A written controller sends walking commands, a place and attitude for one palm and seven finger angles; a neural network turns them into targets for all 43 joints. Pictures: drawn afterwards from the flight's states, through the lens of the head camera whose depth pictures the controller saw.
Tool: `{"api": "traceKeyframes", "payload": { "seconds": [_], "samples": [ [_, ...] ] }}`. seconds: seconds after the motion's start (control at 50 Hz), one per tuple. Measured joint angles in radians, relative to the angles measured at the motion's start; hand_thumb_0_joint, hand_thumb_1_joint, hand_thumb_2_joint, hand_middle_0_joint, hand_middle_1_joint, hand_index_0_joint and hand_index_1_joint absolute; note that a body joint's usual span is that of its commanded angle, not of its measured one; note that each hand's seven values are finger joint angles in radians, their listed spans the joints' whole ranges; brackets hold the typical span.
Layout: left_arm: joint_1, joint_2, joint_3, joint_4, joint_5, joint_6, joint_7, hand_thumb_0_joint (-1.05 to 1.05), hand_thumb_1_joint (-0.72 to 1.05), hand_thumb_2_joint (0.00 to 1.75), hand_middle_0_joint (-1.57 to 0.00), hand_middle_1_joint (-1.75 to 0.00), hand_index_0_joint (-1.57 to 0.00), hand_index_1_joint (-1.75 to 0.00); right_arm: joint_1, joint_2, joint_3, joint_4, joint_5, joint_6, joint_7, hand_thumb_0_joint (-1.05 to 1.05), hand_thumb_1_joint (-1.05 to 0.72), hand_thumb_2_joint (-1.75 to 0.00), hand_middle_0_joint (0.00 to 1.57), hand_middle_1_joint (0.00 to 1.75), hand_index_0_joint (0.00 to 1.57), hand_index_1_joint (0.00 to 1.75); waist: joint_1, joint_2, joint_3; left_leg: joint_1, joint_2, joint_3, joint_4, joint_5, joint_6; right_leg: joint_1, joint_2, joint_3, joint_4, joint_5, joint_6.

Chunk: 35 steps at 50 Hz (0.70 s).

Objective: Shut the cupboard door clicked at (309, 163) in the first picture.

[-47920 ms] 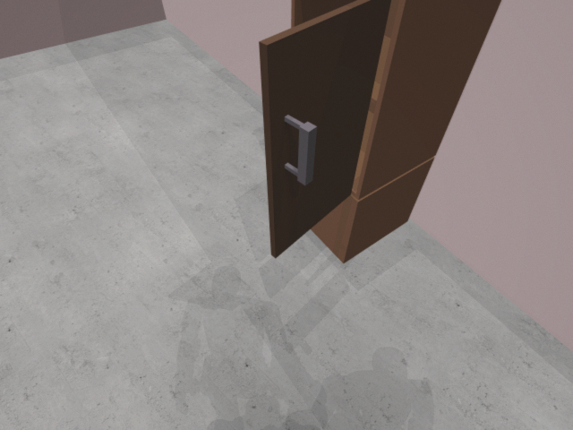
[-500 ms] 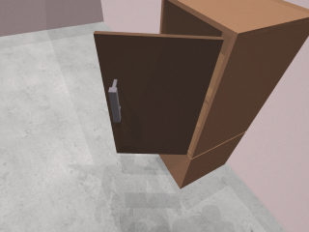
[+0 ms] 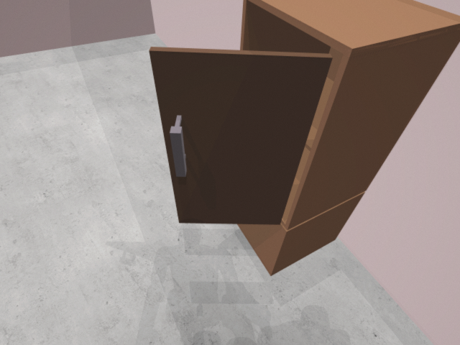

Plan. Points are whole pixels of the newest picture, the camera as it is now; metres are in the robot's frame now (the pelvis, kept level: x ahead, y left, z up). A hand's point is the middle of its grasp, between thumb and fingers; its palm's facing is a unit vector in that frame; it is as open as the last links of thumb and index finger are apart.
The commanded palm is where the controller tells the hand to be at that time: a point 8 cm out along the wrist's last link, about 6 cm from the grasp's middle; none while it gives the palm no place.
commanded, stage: shuffle to correct the standing spot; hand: left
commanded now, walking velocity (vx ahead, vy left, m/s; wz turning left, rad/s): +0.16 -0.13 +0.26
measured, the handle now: (180, 146) +0.53 +0.16 +0.03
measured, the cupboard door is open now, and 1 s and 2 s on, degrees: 61 61 61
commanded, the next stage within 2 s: come to a stop and stand still in 0.64 s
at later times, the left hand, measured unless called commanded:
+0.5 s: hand out of the picture +0.08 +0.18 -0.17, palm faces -0.02 -0.99 -0.17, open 7.3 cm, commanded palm none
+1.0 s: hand out of the picture +0.11 +0.13 -0.19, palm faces +0.13 -0.98 -0.17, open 7.3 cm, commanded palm none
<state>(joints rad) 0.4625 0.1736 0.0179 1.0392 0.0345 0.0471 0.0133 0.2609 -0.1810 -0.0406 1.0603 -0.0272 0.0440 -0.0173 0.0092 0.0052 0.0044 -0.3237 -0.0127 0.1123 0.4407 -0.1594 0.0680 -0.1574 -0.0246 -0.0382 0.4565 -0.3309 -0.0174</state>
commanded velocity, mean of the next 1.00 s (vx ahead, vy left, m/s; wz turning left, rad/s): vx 0.06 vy -0.07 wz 0.06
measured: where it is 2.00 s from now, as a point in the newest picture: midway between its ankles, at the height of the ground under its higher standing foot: outside the picture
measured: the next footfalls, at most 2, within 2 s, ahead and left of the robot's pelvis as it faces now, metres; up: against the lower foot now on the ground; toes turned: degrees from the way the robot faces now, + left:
right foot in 0.66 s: +0.12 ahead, -0.19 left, +0.00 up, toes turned -3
left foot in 0.90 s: +0.17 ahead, +0.04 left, +0.00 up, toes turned +11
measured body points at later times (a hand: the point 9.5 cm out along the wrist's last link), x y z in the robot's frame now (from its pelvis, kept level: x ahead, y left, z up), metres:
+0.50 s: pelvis +0.03 -0.01 +0.01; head +0.04 +0.02 +0.46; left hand +0.08 +0.23 -0.15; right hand -0.03 -0.21 -0.14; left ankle +0.04 +0.08 -0.74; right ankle +0.08 -0.18 -0.69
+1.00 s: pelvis +0.12 -0.04 -0.01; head +0.15 -0.01 +0.44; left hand +0.10 +0.18 -0.18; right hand +0.21 -0.27 -0.15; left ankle +0.13 +0.03 -0.74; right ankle +0.08 -0.19 -0.73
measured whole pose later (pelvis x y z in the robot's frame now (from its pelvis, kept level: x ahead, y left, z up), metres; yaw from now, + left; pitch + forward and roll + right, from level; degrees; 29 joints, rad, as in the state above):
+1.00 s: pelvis +0.12 -0.04 -0.01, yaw +4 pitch +0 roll -1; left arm 0.29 0.18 0.03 1.03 0.01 0.03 0.04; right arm 0.18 -0.15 -0.04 1.01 -0.02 -0.01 -0.02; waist 0.02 -0.05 0.07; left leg -0.30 0.02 0.13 0.59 -0.29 0.06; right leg -0.19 -0.07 -0.09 0.58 -0.37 0.03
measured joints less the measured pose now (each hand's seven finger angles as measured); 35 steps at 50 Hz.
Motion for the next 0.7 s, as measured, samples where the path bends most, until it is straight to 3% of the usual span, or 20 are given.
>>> {"api": "traceKeyframes", "payload": {
  "seconds": [0.06, 0.12, 0.18, 0.24, 0.3, 0.36, 0.46, 0.58, 0.66, 0.7],
  "samples": [
    [0.037, -0.006, 0.006, 0.012, -0.003, -0.004, 0.007, 0.00, 0.91, 0.90, -0.20, -0.30, -0.20, -0.30, 0.021, 0.012, -0.006, 0.007, 0.003, 0.007, 0.000, 0.01, -0.90, -0.90, 0.20, 0.30, 0.20, 0.30, 0.009, -0.017, -0.008, -0.056, 0.005, -0.009, 0.153, -0.145, -0.040, 0.006, 0.001, -0.002, -0.030, 0.051, 0.003],
    [0.049, -0.020, 0.009, 0.039, -0.003, -0.006, 0.013, 0.00, 0.91, 0.90, -0.20, -0.30, -0.20, -0.30, 0.041, 0.019, -0.013, 0.006, 0.008, -0.006, 0.003, 0.01, -0.91, -0.90, 0.20, 0.30, 0.20, 0.30, 0.007, -0.025, -0.006, -0.081, 0.026, -0.019, 0.326, -0.215, -0.046, 0.015, 0.006, -0.012, -0.030, 0.070, 0.013],
    [0.046, -0.031, 0.003, 0.050, -0.003, -0.008, 0.007, 0.00, 0.91, 0.90, -0.20, -0.30, -0.20, -0.30, 0.071, 0.026, -0.009, -0.004, 0.010, -0.033, 0.002, 0.01, -0.91, -0.90, 0.20, 0.30, 0.20, 0.30, -0.004, -0.029, -0.014, 0.004, 0.044, -0.013, 0.190, -0.207, -0.052, -0.011, 0.007, -0.023, 0.044, 0.015, 0.027],
    [0.005, -0.035, 0.004, 0.046, -0.002, 0.001, -0.004, 0.00, 0.91, 0.90, -0.20, -0.30, -0.20, -0.30, 0.081, 0.047, -0.005, -0.005, 0.000, -0.057, -0.010, 0.01, -0.91, -0.90, 0.20, 0.30, 0.20, 0.30, -0.008, -0.061, 0.001, 0.006, 0.025, 0.015, 0.183, -0.127, -0.002, -0.117, -0.008, 0.004, 0.274, -0.096, 0.009],
    [-0.053, -0.034, 0.010, 0.030, 0.006, 0.002, -0.015, 0.00, 0.91, 0.90, -0.20, -0.30, -0.20, -0.30, 0.096, 0.067, 0.004, 0.001, -0.004, -0.067, -0.015, 0.01, -0.91, -0.90, 0.20, 0.30, 0.20, 0.30, -0.013, -0.076, 0.000, 0.039, 0.015, 0.042, 0.115, -0.108, 0.015, -0.250, -0.016, 0.021, 0.488, -0.039, 0.005],
    [-0.113, -0.026, 0.020, -0.001, 0.005, -0.009, -0.021, 0.00, 0.91, 0.90, -0.20, -0.30, -0.20, -0.30, 0.116, 0.082, 0.010, 0.015, -0.002, -0.077, -0.018, 0.01, -0.91, -0.90, 0.20, 0.30, 0.20, 0.30, -0.022, -0.069, -0.004, 0.074, 0.013, 0.043, 0.024, -0.062, 0.011, -0.334, -0.032, 0.024, 0.558, 0.049, 0.017],
    [-0.185, 0.020, 0.039, -0.031, 0.002, -0.005, -0.019, 0.02, 0.94, 0.90, -0.20, -0.30, -0.20, -0.30, 0.138, 0.099, 0.008, 0.030, -0.006, -0.083, -0.016, 0.01, -0.90, -0.90, 0.20, 0.30, 0.20, 0.30, -0.044, -0.050, -0.004, 0.116, 0.031, 0.037, -0.061, -0.027, -0.003, -0.354, -0.068, 0.013, 0.435, 0.094, 0.037],
    [-0.268, 0.036, 0.045, -0.068, -0.004, -0.009, -0.026, 0.01, 0.93, 0.90, -0.20, -0.30, -0.19, -0.30, 0.150, 0.089, -0.009, 0.035, -0.015, -0.068, -0.006, 0.01, -0.90, -0.90, 0.20, 0.30, 0.20, 0.30, -0.085, -0.020, 0.012, 0.107, 0.052, 0.001, -0.055, -0.040, -0.033, -0.262, -0.075, -0.007, 0.183, 0.058, 0.044],
    [-0.293, 0.030, 0.039, -0.096, -0.007, -0.036, -0.024, 0.01, 0.92, 0.90, -0.20, -0.30, -0.19, -0.30, 0.171, 0.075, -0.019, 0.044, -0.011, -0.053, -0.001, 0.01, -0.90, -0.90, 0.20, 0.30, 0.21, 0.30, -0.084, -0.024, 0.005, 0.062, 0.056, -0.031, 0.053, -0.109, -0.064, -0.128, -0.054, -0.025, -0.015, 0.105, 0.031],
    [-0.297, 0.003, 0.032, -0.092, -0.008, -0.053, -0.013, 0.00, 0.92, 0.90, -0.20, -0.30, -0.19, -0.30, 0.157, 0.052, -0.021, 0.054, -0.007, -0.036, 0.001, 0.01, -0.90, -0.90, 0.20, 0.30, 0.20, 0.30, -0.071, 0.001, 0.016, 0.007, 0.075, -0.052, 0.209, -0.247, -0.057, -0.125, -0.035, -0.043, 0.014, 0.125, 0.035]
  ]
}}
